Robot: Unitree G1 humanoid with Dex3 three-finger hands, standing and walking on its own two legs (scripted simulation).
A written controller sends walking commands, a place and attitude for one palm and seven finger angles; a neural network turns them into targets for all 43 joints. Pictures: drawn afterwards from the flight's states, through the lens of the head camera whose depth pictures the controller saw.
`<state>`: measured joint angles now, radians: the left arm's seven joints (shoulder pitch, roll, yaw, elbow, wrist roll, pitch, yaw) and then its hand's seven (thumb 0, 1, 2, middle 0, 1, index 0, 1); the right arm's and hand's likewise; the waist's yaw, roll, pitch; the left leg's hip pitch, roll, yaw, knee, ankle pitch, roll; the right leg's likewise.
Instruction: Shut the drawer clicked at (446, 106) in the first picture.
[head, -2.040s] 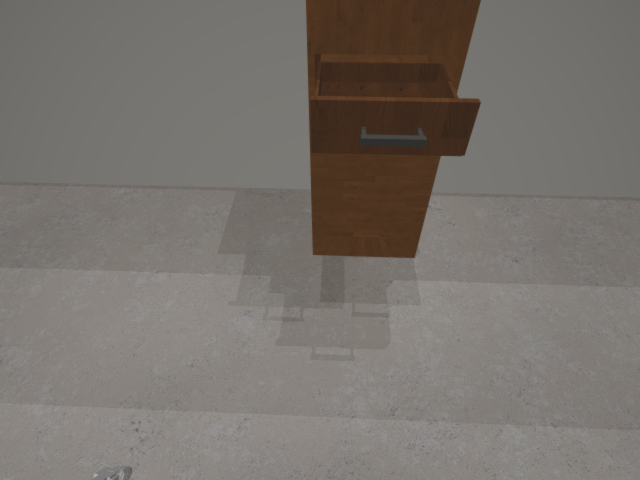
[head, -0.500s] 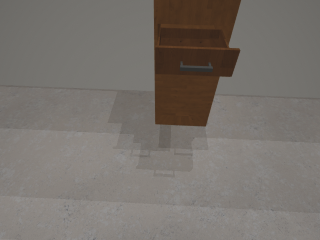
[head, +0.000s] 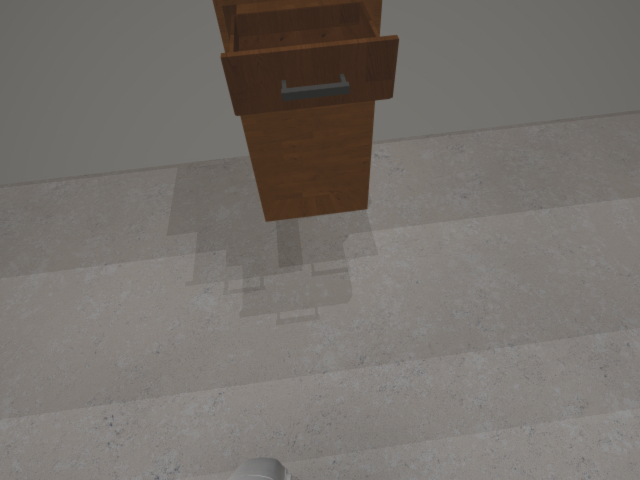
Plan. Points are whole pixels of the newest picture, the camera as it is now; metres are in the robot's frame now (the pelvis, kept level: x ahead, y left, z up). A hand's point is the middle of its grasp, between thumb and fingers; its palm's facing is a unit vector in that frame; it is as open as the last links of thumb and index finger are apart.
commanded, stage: walk to a spot facing it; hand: left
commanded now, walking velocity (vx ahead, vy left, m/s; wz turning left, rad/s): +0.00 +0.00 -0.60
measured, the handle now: (314, 86) +0.88 +0.10 +0.01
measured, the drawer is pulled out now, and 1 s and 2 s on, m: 0.27 0.27 0.27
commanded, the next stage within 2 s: turn to face it in 1.80 s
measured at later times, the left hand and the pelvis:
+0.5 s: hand out of the picture +0.11 +0.25 -0.15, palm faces -0.20 -0.96 -0.21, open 7.3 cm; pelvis +0.01 +0.06 +0.02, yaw -16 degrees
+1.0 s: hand (351, 342) +0.36 -0.01 -0.18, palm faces -0.65 -0.75 -0.11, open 7.3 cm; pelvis +0.14 -0.04 -0.02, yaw -36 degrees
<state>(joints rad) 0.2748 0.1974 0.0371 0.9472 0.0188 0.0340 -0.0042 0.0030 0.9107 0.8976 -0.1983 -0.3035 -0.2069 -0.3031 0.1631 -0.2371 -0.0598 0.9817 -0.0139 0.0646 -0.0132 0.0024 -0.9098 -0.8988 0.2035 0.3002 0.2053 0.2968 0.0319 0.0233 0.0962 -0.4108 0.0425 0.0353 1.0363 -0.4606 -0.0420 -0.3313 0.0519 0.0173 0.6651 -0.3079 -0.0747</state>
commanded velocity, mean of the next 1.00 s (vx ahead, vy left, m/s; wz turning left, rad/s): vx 0.26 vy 0.00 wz -0.58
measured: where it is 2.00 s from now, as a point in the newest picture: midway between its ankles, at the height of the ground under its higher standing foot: (406, 428)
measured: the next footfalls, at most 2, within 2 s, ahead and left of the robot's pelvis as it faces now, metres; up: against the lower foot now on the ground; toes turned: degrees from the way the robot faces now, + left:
left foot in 0.42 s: +0.03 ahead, +0.15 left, +0.00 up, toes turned -16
right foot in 0.96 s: +0.21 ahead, -0.17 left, +0.00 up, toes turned -42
